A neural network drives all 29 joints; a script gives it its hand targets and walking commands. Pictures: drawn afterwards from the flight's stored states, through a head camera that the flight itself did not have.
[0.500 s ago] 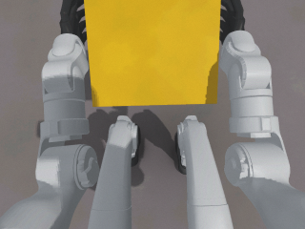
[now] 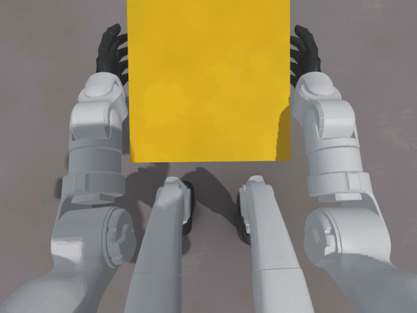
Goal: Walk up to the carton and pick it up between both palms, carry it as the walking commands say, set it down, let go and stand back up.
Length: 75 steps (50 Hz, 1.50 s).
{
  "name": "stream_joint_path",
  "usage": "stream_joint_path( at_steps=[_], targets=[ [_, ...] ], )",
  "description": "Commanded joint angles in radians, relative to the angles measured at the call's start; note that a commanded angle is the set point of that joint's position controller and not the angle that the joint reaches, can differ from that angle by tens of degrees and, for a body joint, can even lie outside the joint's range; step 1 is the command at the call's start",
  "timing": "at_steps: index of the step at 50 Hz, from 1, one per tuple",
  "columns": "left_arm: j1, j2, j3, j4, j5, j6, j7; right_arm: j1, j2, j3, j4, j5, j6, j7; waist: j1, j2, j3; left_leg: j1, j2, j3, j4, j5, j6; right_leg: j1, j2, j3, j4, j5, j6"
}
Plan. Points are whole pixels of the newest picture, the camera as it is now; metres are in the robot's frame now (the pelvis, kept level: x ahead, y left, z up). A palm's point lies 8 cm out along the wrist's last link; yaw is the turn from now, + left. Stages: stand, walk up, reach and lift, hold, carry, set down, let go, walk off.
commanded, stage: reach and lift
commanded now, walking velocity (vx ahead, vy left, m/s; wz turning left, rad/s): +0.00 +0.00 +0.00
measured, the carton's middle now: (208, 95) +0.47 +0.01 -0.11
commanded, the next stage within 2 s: none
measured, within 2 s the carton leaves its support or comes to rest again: neither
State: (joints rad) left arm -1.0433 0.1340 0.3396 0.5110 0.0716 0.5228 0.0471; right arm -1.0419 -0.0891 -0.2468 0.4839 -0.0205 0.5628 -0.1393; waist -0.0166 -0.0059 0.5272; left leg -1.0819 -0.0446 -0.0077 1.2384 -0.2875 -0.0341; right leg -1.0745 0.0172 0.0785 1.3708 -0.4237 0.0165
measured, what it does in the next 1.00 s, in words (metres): rises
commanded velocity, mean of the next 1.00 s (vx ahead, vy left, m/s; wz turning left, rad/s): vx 0.00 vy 0.00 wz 0.00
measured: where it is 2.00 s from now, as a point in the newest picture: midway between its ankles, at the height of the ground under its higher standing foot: (216, 222)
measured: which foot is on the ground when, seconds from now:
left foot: down 0.00-1.00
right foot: down 0.00-1.00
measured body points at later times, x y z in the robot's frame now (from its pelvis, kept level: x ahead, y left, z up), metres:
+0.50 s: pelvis +0.04 +0.00 +0.06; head +0.14 -0.01 +0.50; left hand +0.48 +0.17 +0.09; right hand +0.47 -0.15 +0.08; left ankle +0.18 +0.14 -0.60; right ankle +0.14 -0.11 -0.60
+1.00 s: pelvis +0.13 -0.01 +0.12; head +0.13 -0.03 +0.57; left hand +0.47 +0.16 +0.16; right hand +0.47 -0.16 +0.15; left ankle +0.18 +0.14 -0.60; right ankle +0.14 -0.11 -0.60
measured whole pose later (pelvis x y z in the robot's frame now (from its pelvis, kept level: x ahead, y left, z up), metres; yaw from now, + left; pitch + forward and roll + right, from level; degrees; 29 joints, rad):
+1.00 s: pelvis +0.13 -0.01 +0.12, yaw -2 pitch +6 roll +4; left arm -0.42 -0.07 0.40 0.45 0.24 0.59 -0.06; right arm -0.42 0.17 -0.30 0.42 -0.23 0.60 -0.06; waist 0.01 -0.03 -0.13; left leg -0.46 -0.03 -0.01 0.57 -0.22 -0.03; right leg -0.48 0.01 0.10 0.74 -0.35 0.00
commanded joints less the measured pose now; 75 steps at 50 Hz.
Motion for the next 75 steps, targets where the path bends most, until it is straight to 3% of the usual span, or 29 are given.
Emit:
stream_joint_path(
  at_steps=[1, 6, 7, 9, 12, 13, 15, 16, 17, 18, 20, 22, 24, 26, 28, 33, 36, 39, 42, 45, 47, 48, 52, 54, 56, 61, 62, 66, 75],
  targets=[
    [-0.615, -1.109, -0.678, -0.288, -0.267, -0.034, -0.304, -0.732, 1.152, 0.745, -0.363, 0.214, -0.059, 0.321, 0.107, -0.144, -2.553, 0.785, -0.111, -0.014, -0.199, 0.261, 0.048, 0.847, 0.112, 0.014, -0.402, 0.322, 0.029],
    [-0.572, -1.104, -0.632, -0.129, -0.216, -0.031, -0.313, -0.719, 1.156, 0.712, -0.245, 0.180, -0.070, 0.330, 0.134, -0.127, -2.246, 0.693, -0.104, -0.015, -0.267, 0.055, 0.055, 0.755, 0.095, 0.019, -0.480, 0.110, 0.026],
    [-0.650, -1.125, -0.656, -0.194, -0.239, -0.044, -0.317, -0.707, 1.172, 0.704, -0.215, 0.163, -0.066, 0.335, 0.089, -0.165, -2.255, 0.739, -0.098, -0.017, -0.268, 0.035, 0.054, 0.714, 0.097, 0.003, -0.490, 0.062, 0.029],
    [-0.592, -1.138, -0.611, -0.028, -0.200, -0.032, -0.337, -0.689, 1.178, 0.641, -0.122, 0.137, -0.068, 0.351, 0.079, -0.151, -2.075, 0.678, -0.088, -0.010, -0.305, -0.084, 0.061, 0.665, 0.085, -0.005, -0.535, -0.054, 0.021],
    [-0.631, -1.147, -0.561, 0.008, -0.192, -0.026, -0.360, -0.688, 1.217, 0.600, -0.063, 0.113, -0.055, 0.369, 0.090, -0.175, -2.018, 0.701, -0.086, -0.006, -0.354, -0.158, 0.070, 0.677, 0.082, -0.004, -0.587, -0.154, 0.017],
    [-0.722, -1.145, -0.571, -0.031, -0.197, -0.034, -0.365, -0.700, 1.202, 0.564, -0.040, 0.091, -0.059, 0.376, 0.058, -0.137, -1.949, 0.666, -0.088, -0.005, -0.363, -0.210, 0.061, 0.655, 0.078, -0.003, -0.597, -0.198, 0.005],
    [-0.662, -1.195, -0.562, 0.011, -0.178, -0.033, -0.370, -0.739, 1.234, 0.561, -0.083, 0.123, -0.075, 0.395, 0.089, -0.102, -1.948, 0.745, -0.073, -0.014, -0.398, -0.173, 0.071, 0.640, 0.085, -0.030, -0.598, -0.140, 0.001],
    [-0.657, -1.218, -0.538, 0.048, -0.164, -0.032, -0.374, -0.688, 1.207, 0.521, -0.024, 0.093, -0.075, 0.399, 0.062, -0.088, -1.904, 0.734, -0.077, -0.012, -0.405, -0.174, 0.061, 0.639, 0.071, -0.009, -0.633, -0.145, -0.010],
    [-0.653, -1.188, -0.538, 0.006, -0.177, -0.037, -0.372, -0.740, 1.269, 0.574, -0.091, 0.138, -0.076, 0.402, 0.110, -0.139, -1.927, 0.776, -0.077, -0.009, -0.402, -0.152, 0.073, 0.676, 0.075, 0.000, -0.639, -0.142, 0.000],
    [-0.607, -1.222, -0.509, 0.056, -0.157, -0.038, -0.379, -0.688, 1.251, 0.514, -0.031, 0.101, -0.081, 0.401, 0.081, -0.128, -1.854, 0.735, -0.073, -0.010, -0.424, -0.140, 0.072, 0.660, 0.076, -0.008, -0.643, -0.112, -0.006],
    [-0.595, -1.192, -0.471, -0.007, -0.126, -0.054, -0.375, -0.597, 1.311, 0.478, 0.022, 0.106, -0.080, 0.415, 0.101, -0.118, -1.754, 0.767, -0.068, -0.009, -0.453, -0.096, 0.078, 0.655, 0.080, -0.009, -0.660, -0.055, 0.000],
    [-0.463, -1.224, -0.412, 0.109, -0.068, -0.032, -0.386, -0.470, 1.251, 0.347, 0.099, 0.011, -0.074, 0.423, 0.040, -0.099, -1.544, 0.735, -0.063, -0.018, -0.486, -0.122, 0.067, 0.596, 0.075, -0.028, -0.693, -0.057, -0.021],
    [-0.279, -1.190, -0.236, 0.276, 0.026, -0.014, -0.390, -0.369, 1.216, 0.252, 0.187, -0.064, -0.061, 0.424, 0.079, -0.133, -1.233, 0.637, -0.058, -0.005, -0.529, -0.154, 0.083, 0.538, 0.063, -0.027, -0.737, -0.116, -0.019],
    [-0.177, -1.214, -0.182, 0.337, 0.060, -0.003, -0.393, -0.274, 1.158, 0.177, 0.244, -0.117, -0.056, 0.436, 0.052, -0.121, -1.120, 0.663, -0.040, -0.040, -0.575, -0.181, 0.081, 0.517, 0.064, -0.037, -0.751, -0.104, -0.027],
    [-0.220, -1.254, -0.227, 0.288, 0.058, 0.008, -0.402, -0.237, 1.125, 0.128, 0.217, -0.139, -0.062, 0.444, 0.001, -0.041, -1.073, 0.735, -0.050, -0.029, -0.617, -0.187, 0.055, 0.554, 0.057, -0.043, -0.801, -0.114, -0.047],
    [-0.328, -1.311, -0.382, 0.074, -0.044, -0.006, -0.405, -0.262, 1.221, 0.250, 0.076, -0.053, -0.077, 0.448, 0.000, -0.030, -1.231, 0.863, -0.038, -0.027, -0.644, 0.030, 0.040, 0.699, 0.078, -0.048, -0.805, 0.101, -0.043],
    [-0.198, -1.318, -0.448, 0.036, -0.077, 0.016, -0.393, -0.240, 1.299, 0.408, -0.027, 0.013, -0.056, 0.446, 0.070, -0.083, -1.314, 0.921, -0.036, -0.027, -0.655, 0.198, 0.049, 0.823, 0.079, -0.036, -0.815, 0.259, -0.020],
    [-0.126, -1.283, -0.490, -0.034, -0.069, 0.046, -0.382, -0.149, 1.307, 0.436, -0.056, 0.018, -0.030, 0.437, 0.092, -0.031, -1.298, 0.961, -0.043, -0.027, -0.665, 0.318, 0.037, 0.849, 0.069, -0.026, -0.831, 0.391, -0.014],
    [-0.011, -1.274, -0.489, -0.049, -0.084, 0.079, -0.378, -0.042, 1.309, 0.479, -0.089, 0.002, 0.009, 0.423, 0.066, -0.083, -1.248, 0.967, -0.054, -0.026, -0.685, 0.344, 0.037, 0.898, 0.062, -0.028, -0.857, 0.462, 0.003],
    [0.121, -1.209, -0.470, -0.041, -0.060, 0.102, -0.386, 0.031, 1.337, 0.538, -0.108, 0.025, 0.045, 0.406, 0.132, -0.115, -1.192, 0.939, -0.060, -0.018, -0.715, 0.374, 0.047, 0.975, 0.033, 0.003, -0.879, 0.617, 0.034],
    [0.237, -1.241, -0.498, -0.051, -0.045, 0.126, -0.385, 0.127, 1.332, 0.564, -0.137, 0.005, 0.067, 0.398, 0.123, -0.134, -1.196, 0.990, -0.070, -0.024, -0.738, 0.451, 0.049, 1.033, 0.035, 0.005, -0.892, 0.735, 0.042],
    [0.196, -1.215, -0.533, -0.116, -0.070, 0.120, -0.388, 0.118, 1.294, 0.573, -0.175, 0.017, 0.058, 0.394, 0.077, -0.104, -1.193, 0.986, -0.072, -0.031, -0.746, 0.430, 0.040, 1.023, 0.029, -0.001, -0.902, 0.737, 0.044],
    [0.207, -1.124, -0.540, -0.223, -0.070, 0.136, -0.390, 0.212, 1.316, 0.617, -0.190, 0.013, 0.108, 0.360, 0.110, -0.174, -1.048, 0.955, -0.070, -0.026, -0.766, 0.435, 0.049, 1.067, 0.009, 0.039, -0.920, 0.851, 0.061],
    [0.151, -1.129, -0.611, -0.288, -0.112, 0.142, -0.392, 0.204, 1.304, 0.633, -0.214, 0.016, 0.111, 0.352, 0.059, -0.156, -1.084, 1.017, -0.067, -0.028, -0.787, 0.416, 0.042, 1.078, 0.018, 0.025, -0.941, 0.800, 0.058],
    [0.162, -1.149, -0.666, -0.354, -0.125, 0.145, -0.386, 0.237, 1.311, 0.637, -0.236, 0.026, 0.110, 0.350, 0.061, -0.122, -1.107, 1.054, -0.067, -0.030, -0.774, 0.475, 0.037, 1.077, 0.024, 0.028, -0.929, 0.830, 0.052],
    [0.188, -1.095, -0.654, -0.387, -0.102, 0.199, -0.359, 0.349, 1.234, 0.545, -0.128, -0.027, 0.156, 0.363, 0.029, -0.039, -0.913, 1.088, -0.054, -0.034, -0.827, 0.412, 0.021, 0.979, 0.038, 0.004, -0.986, 0.638, 0.031],
    [0.213, -1.105, -0.689, -0.401, -0.129, 0.200, -0.360, 0.346, 1.249, 0.592, -0.186, -0.004, 0.159, 0.362, 0.016, -0.115, -0.950, 1.117, -0.050, -0.034, -0.827, 0.437, 0.029, 1.035, 0.038, 0.006, -0.991, 0.690, 0.041],
    [0.138, -1.117, -0.623, -0.246, -0.090, 0.224, -0.362, 0.235, 1.157, 0.482, -0.100, -0.056, 0.159, 0.377, -0.004, -0.022, -0.741, 1.081, -0.038, -0.026, -0.854, 0.204, 0.026, 0.941, 0.040, -0.007, -1.036, 0.332, 0.015],
    [-0.297, -1.234, -0.584, -0.147, -0.137, 0.163, -0.385, -0.198, 1.139, 0.429, -0.054, 0.006, 0.079, 0.419, -0.057, -0.061, -0.719, 1.098, -0.073, -0.006, -0.744, -0.141, 0.014, 0.666, 0.011, 0.007, -1.069, -0.239, -0.066]
  ],
)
